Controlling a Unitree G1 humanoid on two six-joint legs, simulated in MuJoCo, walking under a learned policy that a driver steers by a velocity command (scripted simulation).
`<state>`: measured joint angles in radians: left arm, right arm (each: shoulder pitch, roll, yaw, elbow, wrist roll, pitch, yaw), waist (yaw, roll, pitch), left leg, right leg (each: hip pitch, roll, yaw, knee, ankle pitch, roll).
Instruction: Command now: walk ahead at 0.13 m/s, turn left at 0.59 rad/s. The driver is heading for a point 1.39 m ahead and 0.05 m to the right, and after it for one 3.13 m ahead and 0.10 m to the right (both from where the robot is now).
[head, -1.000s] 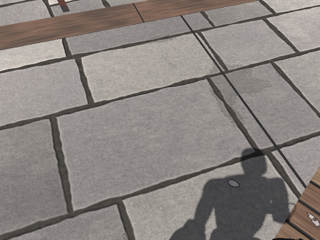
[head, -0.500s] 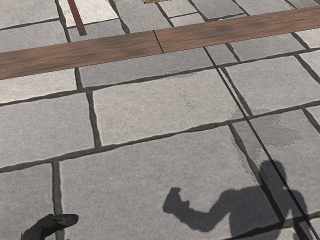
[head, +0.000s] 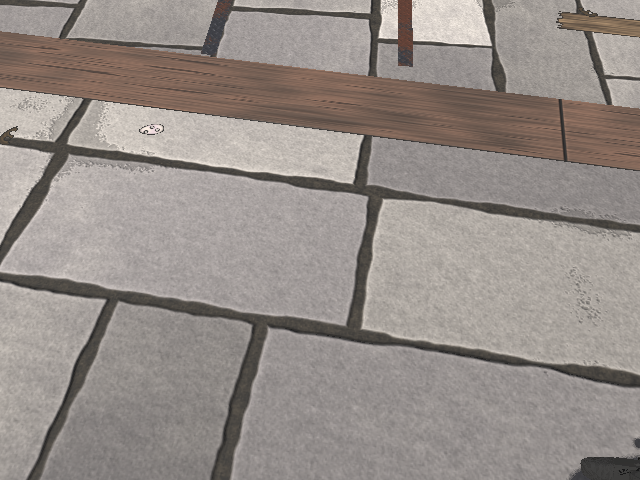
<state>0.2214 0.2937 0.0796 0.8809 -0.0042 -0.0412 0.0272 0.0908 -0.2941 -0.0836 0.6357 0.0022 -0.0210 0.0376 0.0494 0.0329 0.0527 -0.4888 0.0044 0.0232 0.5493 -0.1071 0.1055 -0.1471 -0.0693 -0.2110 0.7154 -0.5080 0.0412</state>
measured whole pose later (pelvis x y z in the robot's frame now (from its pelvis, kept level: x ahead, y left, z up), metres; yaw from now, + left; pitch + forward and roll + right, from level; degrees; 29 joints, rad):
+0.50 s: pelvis +0.10 -0.03 +0.02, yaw +11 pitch +2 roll +1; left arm 0.31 0.26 0.05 0.81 0.02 -0.06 0.00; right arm 0.22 -0.27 -0.06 0.65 0.02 -0.02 -0.01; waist 0.04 0.03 -0.06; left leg -0.50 -0.09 -0.08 0.87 -0.38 0.04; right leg -0.27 -0.01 0.00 0.55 -0.32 -0.03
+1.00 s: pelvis +0.30 +0.07 +0.02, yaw +12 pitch +2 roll +1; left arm 0.32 0.30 0.05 0.81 -0.02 -0.08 0.00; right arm 0.21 -0.26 -0.05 0.70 0.00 -0.07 0.03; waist 0.02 -0.03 0.01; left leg -0.29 -0.04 0.04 0.43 -0.19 0.05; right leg -0.46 -0.08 0.02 1.15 -0.34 -0.02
